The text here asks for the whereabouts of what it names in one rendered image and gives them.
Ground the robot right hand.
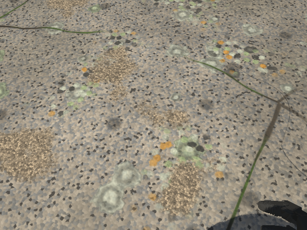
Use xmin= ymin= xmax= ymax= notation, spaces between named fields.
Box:
xmin=258 ymin=200 xmax=307 ymax=230

